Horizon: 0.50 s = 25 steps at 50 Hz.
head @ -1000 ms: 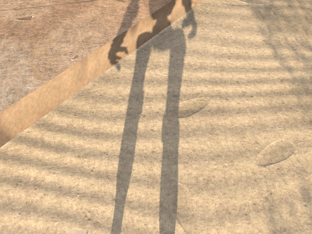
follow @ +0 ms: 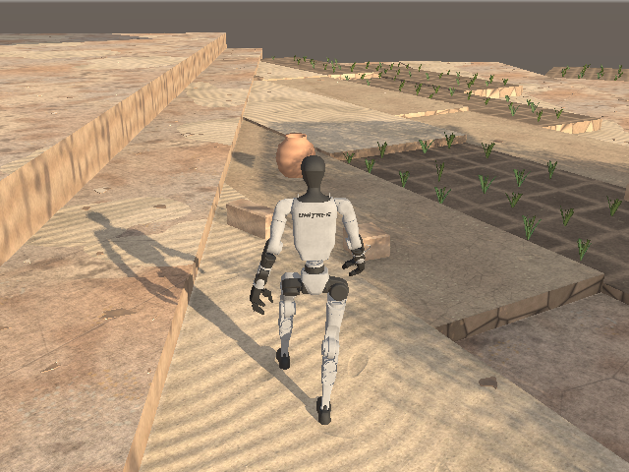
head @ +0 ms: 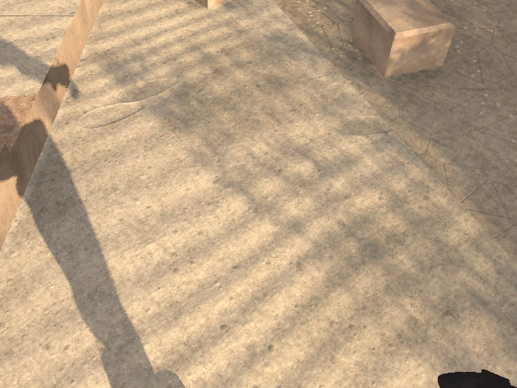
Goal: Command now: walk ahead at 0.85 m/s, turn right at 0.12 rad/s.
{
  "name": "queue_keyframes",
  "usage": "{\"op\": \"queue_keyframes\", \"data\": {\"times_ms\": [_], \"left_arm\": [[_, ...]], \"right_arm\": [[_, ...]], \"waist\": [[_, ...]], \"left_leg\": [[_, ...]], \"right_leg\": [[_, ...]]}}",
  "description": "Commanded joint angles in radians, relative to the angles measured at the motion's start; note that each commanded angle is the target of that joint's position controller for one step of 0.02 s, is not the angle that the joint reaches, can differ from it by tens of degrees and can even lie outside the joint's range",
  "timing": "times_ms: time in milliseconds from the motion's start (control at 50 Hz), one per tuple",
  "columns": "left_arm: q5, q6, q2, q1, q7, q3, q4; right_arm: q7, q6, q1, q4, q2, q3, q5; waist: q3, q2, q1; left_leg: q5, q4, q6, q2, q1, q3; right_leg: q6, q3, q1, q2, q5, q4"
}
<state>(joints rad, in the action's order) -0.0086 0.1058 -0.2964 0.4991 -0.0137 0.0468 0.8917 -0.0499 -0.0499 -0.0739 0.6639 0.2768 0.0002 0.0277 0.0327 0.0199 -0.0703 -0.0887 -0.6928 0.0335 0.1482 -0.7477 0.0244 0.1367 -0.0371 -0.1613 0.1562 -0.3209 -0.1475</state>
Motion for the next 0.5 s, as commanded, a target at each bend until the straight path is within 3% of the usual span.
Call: {"op": "queue_keyframes", "data": {"times_ms": [20,60,80,100,120,140,160,180,200,220,240,280,320,380,440,480,500], "left_arm": [[-0.003,0.026,-0.142,-0.027,0.006,0.024,-0.034],[0.014,0.015,-0.178,0.003,0.020,0.027,-0.011],[0.028,0.004,-0.194,-0.015,0.029,0.030,-0.005],[0.025,-0.004,-0.200,-0.060,0.037,0.031,-0.007],[0.043,-0.025,-0.093,-0.097,0.024,-0.002,-0.050],[-0.013,-0.017,0.040,0.124,0.006,-0.037,-0.008],[-0.027,-0.019,-0.112,0.068,0.000,-0.009,0.007],[-0.048,-0.023,-0.150,-0.097,0.005,0.004,-0.062],[-0.034,-0.027,-0.129,-0.190,0.012,-0.005,-0.096],[-0.018,-0.037,-0.120,-0.240,0.019,0.000,-0.102],[-0.014,-0.051,-0.087,-0.201,0.019,-0.003,-0.102],[-0.009,-0.075,-0.024,-0.140,0.030,-0.017,-0.091],[-0.001,-0.076,0.003,-0.173,0.036,-0.031,-0.102],[0.008,-0.070,-0.019,-0.257,0.021,-0.027,-0.106],[0.014,-0.069,-0.063,-0.336,0.015,-0.010,-0.120],[0.029,-0.067,-0.081,-0.335,0.016,0.006,-0.108],[0.035,-0.065,-0.111,-0.333,0.022,0.016,-0.108]], "right_arm": [[-0.001,-0.019,0.079,-0.058,0.046,0.006,0.003],[0.014,-0.031,-0.015,-0.026,0.081,0.021,0.024],[0.026,-0.038,-0.177,0.024,0.112,0.036,0.024],[0.039,-0.045,-0.350,0.077,0.139,0.046,0.030],[0.055,-0.049,-0.428,0.064,0.251,0.076,-0.045],[0.029,-0.076,-0.470,0.095,0.237,0.066,-0.004],[0.028,-0.065,-0.413,0.066,0.195,0.076,-0.009],[0.033,-0.063,-0.298,0.052,0.154,0.066,-0.020],[0.036,-0.062,-0.198,0.055,0.132,0.057,-0.030],[0.039,-0.068,-0.167,0.060,0.102,0.045,-0.029],[0.039,-0.071,-0.161,0.073,0.104,0.043,-0.015],[0.030,-0.075,-0.086,0.085,0.085,0.038,-0.014],[0.029,-0.073,-0.028,0.092,0.115,0.047,-0.013],[0.041,-0.054,-0.075,0.126,0.139,0.058,-0.026],[0.046,-0.035,-0.081,0.156,0.138,0.058,-0.034],[0.049,-0.025,-0.087,0.175,0.116,0.051,-0.040],[0.050,-0.024,-0.128,0.192,0.085,0.042,-0.030]], "waist": [[0.110,0.003,0.024],[0.001,-0.057,0.062],[-0.086,-0.086,0.141],[-0.151,-0.092,0.241],[-0.339,0.079,0.281],[-0.590,0.368,0.189],[-0.634,0.141,0.235],[-0.422,0.088,0.210],[-0.239,-0.031,0.158],[-0.133,-0.053,0.134],[-0.102,-0.026,0.084],[-0.080,0.008,0.018],[-0.090,0.036,0.003],[-0.162,0.063,0.046],[-0.134,0.059,0.059],[-0.115,0.053,0.049],[-0.101,0.005,0.057]], "left_leg": [[-0.150,0.145,0.044,-0.099,0.280,0.083],[-0.041,0.163,0.065,-0.195,0.397,0.107],[-0.014,0.162,0.076,-0.221,0.564,0.089],[-0.120,0.220,0.091,-0.164,0.747,0.046],[-0.526,0.047,0.122,0.066,1.058,-0.158],[-0.675,0.096,0.389,0.355,1.414,-0.672],[-0.505,0.179,0.338,0.286,1.315,-0.649],[-0.441,0.217,0.291,0.243,1.140,-0.471],[-0.438,0.278,0.257,0.197,0.903,-0.374],[-0.451,0.335,0.252,0.163,0.736,-0.311],[-0.463,0.383,0.251,0.150,0.609,-0.267],[-0.469,0.441,0.245,0.106,0.435,-0.161],[-0.520,0.447,0.218,0.041,0.360,-0.039],[-0.388,0.422,0.196,0.030,0.452,-0.008],[-0.177,0.374,0.160,0.045,0.476,-0.030],[0.016,0.288,0.114,0.009,0.456,-0.032],[0.132,0.217,0.067,-0.038,0.438,-0.016]], "right_leg": [[0.058,-0.051,0.226,-0.243,0.798,0.085],[0.005,-0.051,0.091,-0.258,1.172,-0.128],[-0.019,-0.047,0.101,-0.255,1.236,-0.332],[-0.042,-0.022,0.179,-0.218,1.127,-0.579],[-0.088,-0.046,0.399,-0.148,0.530,-0.991],[-0.154,-0.180,0.748,0.044,-0.322,-1.447],[-0.140,-0.241,0.744,-0.021,-0.253,-1.465],[-0.140,-0.188,0.798,-0.098,-0.215,-1.375],[-0.143,-0.108,0.805,-0.151,-0.173,-1.290],[-0.144,-0.079,0.796,-0.174,-0.161,-1.242],[-0.144,-0.074,0.714,-0.198,-0.149,-1.212],[-0.160,-0.056,0.606,-0.227,-0.121,-1.028],[-0.174,-0.016,0.518,-0.223,0.022,-0.764],[-0.181,-0.015,0.463,-0.204,0.303,-0.574],[-0.153,-0.023,0.445,-0.199,0.357,-0.454],[-0.121,-0.001,0.374,-0.176,0.384,-0.356],[-0.096,-0.044,0.334,-0.220,0.574,-0.309]]}}
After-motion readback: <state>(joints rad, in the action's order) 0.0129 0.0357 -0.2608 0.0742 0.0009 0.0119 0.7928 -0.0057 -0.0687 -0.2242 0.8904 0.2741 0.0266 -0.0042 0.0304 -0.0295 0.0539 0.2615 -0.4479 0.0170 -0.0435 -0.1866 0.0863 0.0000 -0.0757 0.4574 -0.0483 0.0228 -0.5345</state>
